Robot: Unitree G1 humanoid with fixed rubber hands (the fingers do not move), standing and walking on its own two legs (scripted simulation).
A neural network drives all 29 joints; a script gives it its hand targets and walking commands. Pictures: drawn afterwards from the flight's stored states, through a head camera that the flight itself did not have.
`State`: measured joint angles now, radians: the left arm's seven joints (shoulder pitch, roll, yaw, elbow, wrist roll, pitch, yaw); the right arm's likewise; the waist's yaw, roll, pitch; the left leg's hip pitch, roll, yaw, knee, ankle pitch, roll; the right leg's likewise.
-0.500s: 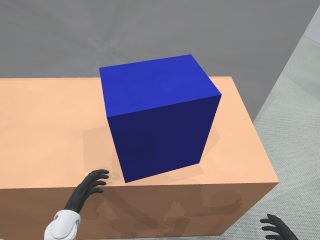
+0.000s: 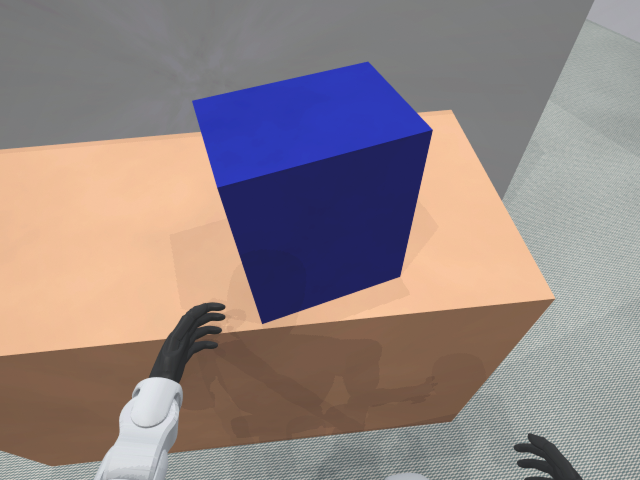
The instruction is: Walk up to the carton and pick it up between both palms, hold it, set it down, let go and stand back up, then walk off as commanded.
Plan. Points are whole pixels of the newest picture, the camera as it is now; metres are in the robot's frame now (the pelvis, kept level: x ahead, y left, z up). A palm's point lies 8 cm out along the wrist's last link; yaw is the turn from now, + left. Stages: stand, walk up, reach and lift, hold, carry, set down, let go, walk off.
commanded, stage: walk off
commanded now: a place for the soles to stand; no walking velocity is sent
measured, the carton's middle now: (311, 201) +0.45 -0.01 +0.08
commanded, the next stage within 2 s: none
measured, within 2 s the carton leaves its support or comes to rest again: neither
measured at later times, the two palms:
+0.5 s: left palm out of the picture +0.05 +0.32 -0.13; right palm out of the picture -0.04 -0.27 -0.08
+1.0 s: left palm out of the picture +0.04 +0.35 -0.11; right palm out of the picture -0.05 -0.24 -0.06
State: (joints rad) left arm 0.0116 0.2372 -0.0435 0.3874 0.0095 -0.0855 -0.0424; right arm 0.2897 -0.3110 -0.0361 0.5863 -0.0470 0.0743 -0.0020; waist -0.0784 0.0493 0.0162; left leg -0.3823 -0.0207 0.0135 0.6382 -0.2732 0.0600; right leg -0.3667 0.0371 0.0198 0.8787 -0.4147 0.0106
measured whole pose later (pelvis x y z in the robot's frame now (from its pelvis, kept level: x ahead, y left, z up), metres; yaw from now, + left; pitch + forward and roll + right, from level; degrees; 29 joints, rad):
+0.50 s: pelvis -0.04 +0.03 +0.01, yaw -3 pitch +3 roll -4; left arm 0.21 0.36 0.06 0.82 0.05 0.04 0.03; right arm 0.35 -0.34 -0.01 0.69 -0.03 0.03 -0.03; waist -0.06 -0.02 0.20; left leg -0.31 -0.05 -0.02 0.60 -0.32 0.10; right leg -0.38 0.03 0.00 0.64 -0.37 -0.04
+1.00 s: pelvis -0.14 +0.08 -0.01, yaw -2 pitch +0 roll -4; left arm 0.09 0.38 0.04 0.74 0.04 0.06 0.02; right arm 0.26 -0.39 -0.04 0.60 -0.06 0.06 -0.01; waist -0.04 -0.02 0.06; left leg -0.33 -0.02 -0.06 0.83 -0.46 0.04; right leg -0.35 -0.04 0.01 0.63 -0.28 0.05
